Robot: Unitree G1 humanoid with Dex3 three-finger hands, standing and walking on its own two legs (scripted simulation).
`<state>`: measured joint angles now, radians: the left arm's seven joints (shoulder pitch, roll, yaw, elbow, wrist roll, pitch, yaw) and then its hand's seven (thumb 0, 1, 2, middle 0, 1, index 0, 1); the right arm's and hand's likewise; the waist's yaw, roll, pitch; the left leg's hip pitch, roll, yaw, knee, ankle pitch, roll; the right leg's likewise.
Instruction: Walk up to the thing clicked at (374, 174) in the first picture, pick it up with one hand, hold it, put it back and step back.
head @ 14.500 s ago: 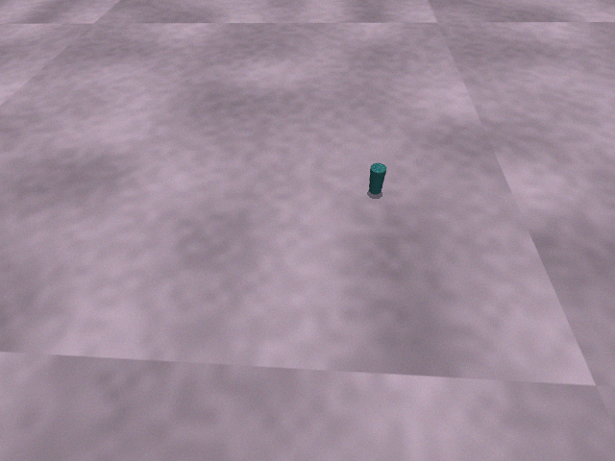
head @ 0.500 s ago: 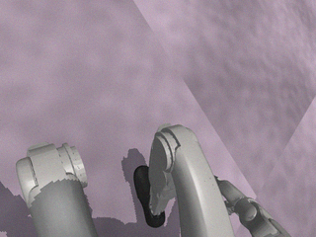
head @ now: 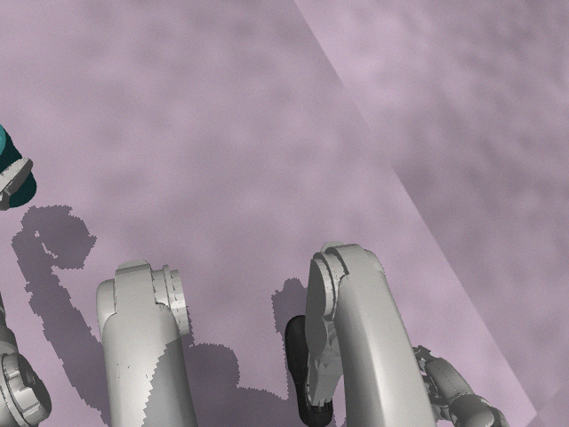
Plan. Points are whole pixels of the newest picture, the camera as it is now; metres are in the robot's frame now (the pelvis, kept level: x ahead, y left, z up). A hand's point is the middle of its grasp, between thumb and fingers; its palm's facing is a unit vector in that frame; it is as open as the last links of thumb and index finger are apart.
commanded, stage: settle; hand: left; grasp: from the side
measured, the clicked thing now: out of the picture +0.43 +0.35 -0.10
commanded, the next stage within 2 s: lift in 0.96 s
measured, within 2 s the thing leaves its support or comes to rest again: neither
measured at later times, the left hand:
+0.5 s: hand out of the picture +0.45 +0.33 -0.02, palm faces +0.39 -0.92 -0.06, open 9.9 cm
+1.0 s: hand out of the picture +0.45 +0.33 +0.01, palm faces +0.41 -0.91 -0.07, open 9.9 cm
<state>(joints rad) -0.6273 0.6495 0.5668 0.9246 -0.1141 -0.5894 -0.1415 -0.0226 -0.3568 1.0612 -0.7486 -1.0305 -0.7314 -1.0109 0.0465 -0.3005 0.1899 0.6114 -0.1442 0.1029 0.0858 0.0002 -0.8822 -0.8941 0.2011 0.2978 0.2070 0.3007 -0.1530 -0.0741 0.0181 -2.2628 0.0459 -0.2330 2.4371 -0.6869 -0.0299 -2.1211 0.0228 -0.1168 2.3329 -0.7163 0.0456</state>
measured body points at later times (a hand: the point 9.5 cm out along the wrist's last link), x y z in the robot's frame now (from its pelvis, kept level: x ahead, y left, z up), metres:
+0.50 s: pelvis +0.01 -0.01 +0.02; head +0.23 +0.07 +0.40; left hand +0.43 +0.38 -0.01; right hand +0.14 -0.28 -0.09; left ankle +0.08 +0.14 -0.30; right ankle +0.10 -0.13 -0.30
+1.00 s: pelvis +0.00 -0.01 +0.04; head +0.22 +0.07 +0.43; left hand +0.42 +0.38 +0.01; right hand +0.13 -0.27 -0.08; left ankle +0.08 +0.14 -0.30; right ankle +0.10 -0.13 -0.30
